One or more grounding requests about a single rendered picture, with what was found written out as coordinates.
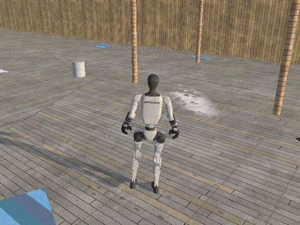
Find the left robot hand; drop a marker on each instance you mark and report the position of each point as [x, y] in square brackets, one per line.
[123, 129]

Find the robot right upper arm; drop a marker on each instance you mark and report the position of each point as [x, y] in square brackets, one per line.
[168, 107]

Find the right robot shin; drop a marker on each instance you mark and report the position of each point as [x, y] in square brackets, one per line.
[156, 172]

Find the robot left upper arm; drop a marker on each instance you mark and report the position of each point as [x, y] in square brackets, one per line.
[134, 104]

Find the robot left forearm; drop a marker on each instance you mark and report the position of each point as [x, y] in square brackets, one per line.
[126, 121]

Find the robot right forearm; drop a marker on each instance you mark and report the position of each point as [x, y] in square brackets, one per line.
[174, 124]

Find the right robot hand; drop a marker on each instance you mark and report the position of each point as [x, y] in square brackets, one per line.
[174, 132]

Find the humanoid robot head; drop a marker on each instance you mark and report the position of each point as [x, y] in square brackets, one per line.
[153, 80]

